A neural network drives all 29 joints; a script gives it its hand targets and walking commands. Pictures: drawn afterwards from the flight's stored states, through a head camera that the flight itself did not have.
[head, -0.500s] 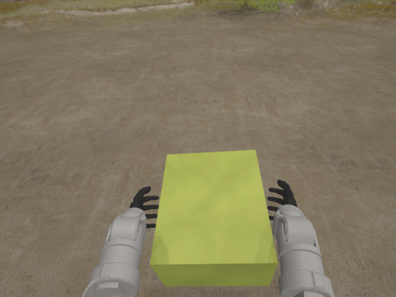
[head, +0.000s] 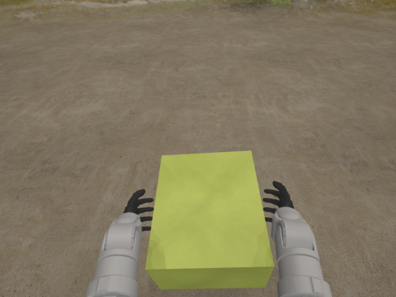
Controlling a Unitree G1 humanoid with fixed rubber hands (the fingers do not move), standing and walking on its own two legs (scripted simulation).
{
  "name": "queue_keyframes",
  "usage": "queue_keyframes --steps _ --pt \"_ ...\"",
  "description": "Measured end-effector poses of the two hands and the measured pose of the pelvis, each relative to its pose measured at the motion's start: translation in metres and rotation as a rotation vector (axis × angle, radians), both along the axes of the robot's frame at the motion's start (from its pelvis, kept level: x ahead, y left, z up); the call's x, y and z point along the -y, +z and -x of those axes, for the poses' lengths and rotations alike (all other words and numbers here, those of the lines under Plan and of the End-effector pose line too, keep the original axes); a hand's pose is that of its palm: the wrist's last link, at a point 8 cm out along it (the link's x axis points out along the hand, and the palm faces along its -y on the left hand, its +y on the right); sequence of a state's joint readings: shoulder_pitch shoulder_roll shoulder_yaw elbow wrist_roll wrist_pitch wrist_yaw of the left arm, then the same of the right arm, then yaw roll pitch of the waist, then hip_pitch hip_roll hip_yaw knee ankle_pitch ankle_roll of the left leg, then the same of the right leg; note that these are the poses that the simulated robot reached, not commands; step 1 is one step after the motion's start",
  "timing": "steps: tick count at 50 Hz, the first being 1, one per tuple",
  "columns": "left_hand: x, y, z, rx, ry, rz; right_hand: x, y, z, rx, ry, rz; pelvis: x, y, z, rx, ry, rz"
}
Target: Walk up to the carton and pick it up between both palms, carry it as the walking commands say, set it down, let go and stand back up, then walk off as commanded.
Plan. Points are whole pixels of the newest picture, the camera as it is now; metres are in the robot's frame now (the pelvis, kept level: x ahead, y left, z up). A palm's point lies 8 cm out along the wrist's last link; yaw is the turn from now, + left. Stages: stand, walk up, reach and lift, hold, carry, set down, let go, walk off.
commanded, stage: reach and lift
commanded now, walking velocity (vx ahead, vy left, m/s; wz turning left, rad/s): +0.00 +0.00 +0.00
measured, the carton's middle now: (208, 215) +0.35 -0.01 -0.04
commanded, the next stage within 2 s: hold in 0.88 s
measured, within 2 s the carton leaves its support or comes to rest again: neither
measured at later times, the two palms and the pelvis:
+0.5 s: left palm (130, 229) +0.26 +0.16 +0.04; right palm (286, 221) +0.27 -0.17 +0.05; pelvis -0.01 +0.00 +0.00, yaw +0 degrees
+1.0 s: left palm (127, 230) +0.26 +0.16 +0.04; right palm (284, 218) +0.28 -0.16 +0.05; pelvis -0.02 -0.01 +0.00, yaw +0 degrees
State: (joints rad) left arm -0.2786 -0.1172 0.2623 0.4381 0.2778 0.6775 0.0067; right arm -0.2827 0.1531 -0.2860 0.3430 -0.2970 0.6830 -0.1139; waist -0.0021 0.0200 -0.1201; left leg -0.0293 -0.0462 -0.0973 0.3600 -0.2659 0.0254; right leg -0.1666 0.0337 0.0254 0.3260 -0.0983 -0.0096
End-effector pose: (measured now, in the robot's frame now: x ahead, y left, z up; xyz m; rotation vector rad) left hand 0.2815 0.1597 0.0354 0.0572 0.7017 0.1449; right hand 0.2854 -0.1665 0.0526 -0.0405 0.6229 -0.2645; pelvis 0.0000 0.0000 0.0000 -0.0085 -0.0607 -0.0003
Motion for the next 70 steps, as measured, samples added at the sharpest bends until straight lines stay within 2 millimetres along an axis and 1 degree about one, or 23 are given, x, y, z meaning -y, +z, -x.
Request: queue_keyframes --steps 6,14,18,27,33,42,47,57,70 --pt "-0.003 -0.002 0.005 0.000 0.001 0.013 0.000 -0.001 0.006 0.000 0.031 -0.018 -0.002 0.000 0.000 0.012 0.003 0.001" --pt "0.001 -0.001 0.008 0.000 -0.001 0.000 -0.001 -0.002 0.011 0.001 -0.021 0.019 -0.005 -0.001 0.004 0.004 -0.002 0.000" --pt "0.002 0.001 0.011 0.007 0.005 -0.008 0.001 -0.001 0.011 0.009 -0.016 0.003 -0.005 -0.001 0.005 0.010 -0.008 -0.001" --pt "0.001 0.000 0.022 0.004 0.028 -0.001 0.000 -0.001 0.015 0.004 0.002 0.007 0.001 -0.002 0.011 0.026 -0.004 -0.006" --pt "-0.001 0.001 0.025 0.003 0.034 -0.009 -0.003 -0.001 0.016 0.003 0.017 0.012 0.006 -0.002 0.017 0.027 -0.003 -0.009" --pt "0.002 0.004 0.022 0.011 0.045 -0.013 -0.001 0.001 0.012 0.010 0.013 0.009 0.014 -0.003 0.020 0.024 0.001 -0.012" --pt "-0.001 0.005 0.021 0.017 0.045 -0.010 -0.003 0.002 0.010 0.014 0.027 0.012 0.015 -0.002 0.018 0.024 0.002 -0.010" --pt "-0.002 -0.001 0.028 0.016 0.055 0.005 -0.004 0.000 0.014 0.011 0.034 0.014 0.010 -0.001 0.016 0.029 0.006 -0.008" --pt "-0.004 -0.005 0.033 0.016 0.044 0.012 -0.006 -0.006 0.028 0.010 0.007 0.015 -0.003 -0.003 0.017 0.043 -0.013 -0.008"
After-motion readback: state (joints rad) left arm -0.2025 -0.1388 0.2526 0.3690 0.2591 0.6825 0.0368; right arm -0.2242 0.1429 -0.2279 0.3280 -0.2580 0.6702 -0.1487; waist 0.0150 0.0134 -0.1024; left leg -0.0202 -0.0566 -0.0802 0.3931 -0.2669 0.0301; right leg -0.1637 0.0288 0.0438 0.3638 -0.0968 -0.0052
